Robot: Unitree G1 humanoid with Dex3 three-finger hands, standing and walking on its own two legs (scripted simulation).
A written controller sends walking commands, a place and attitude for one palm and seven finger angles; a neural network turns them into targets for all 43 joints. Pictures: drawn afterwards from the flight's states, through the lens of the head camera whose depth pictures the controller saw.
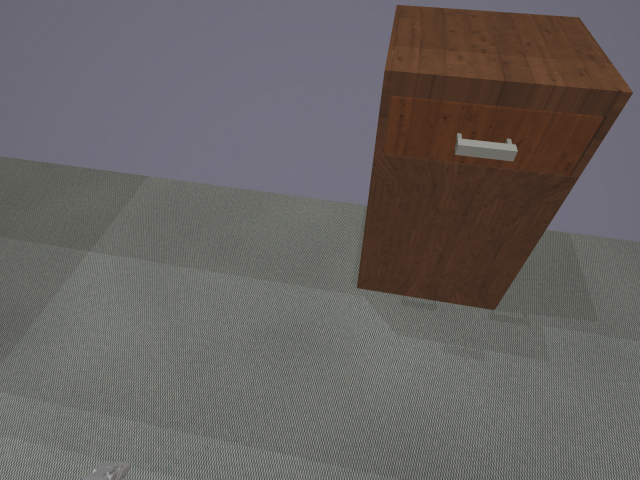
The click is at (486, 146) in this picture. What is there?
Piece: drawer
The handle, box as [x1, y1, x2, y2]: [455, 133, 517, 160]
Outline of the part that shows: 456,136 457,141 455,145 455,154 513,160 517,151 516,146 511,143 510,139 506,139 504,143 462,139 460,133 457,133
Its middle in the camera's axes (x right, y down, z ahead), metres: +0.39 -0.22 +0.92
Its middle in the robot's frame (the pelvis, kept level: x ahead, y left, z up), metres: +0.85 -0.35 -0.06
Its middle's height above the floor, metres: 0.71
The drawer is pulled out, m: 0.00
